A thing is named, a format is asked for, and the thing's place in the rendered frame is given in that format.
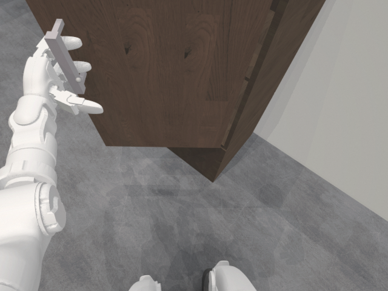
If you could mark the left robot upper arm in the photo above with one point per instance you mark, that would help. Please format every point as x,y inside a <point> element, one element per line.
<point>29,216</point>

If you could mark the robot right thigh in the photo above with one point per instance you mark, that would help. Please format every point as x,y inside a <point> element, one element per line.
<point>229,278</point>

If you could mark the left robot shin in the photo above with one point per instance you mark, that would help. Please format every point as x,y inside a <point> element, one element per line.
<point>145,277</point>

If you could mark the robot left hand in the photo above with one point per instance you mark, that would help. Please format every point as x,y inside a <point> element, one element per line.
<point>40,77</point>

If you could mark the cupboard door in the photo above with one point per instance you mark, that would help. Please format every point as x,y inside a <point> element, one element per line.
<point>167,73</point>

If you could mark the robot left forearm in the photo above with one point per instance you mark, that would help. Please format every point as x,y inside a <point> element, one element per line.
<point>33,150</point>

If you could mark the handle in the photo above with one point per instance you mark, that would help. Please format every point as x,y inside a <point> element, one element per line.
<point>62,56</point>

